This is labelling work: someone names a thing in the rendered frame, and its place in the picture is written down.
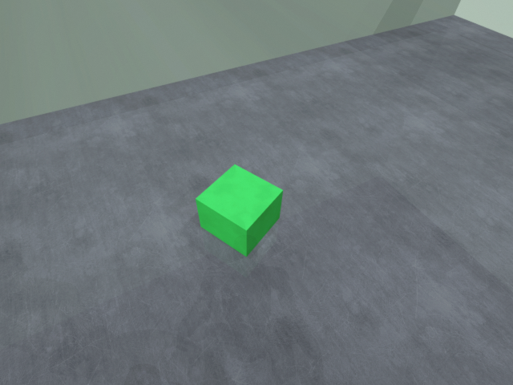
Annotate carton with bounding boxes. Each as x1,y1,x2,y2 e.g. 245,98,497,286
196,164,283,257

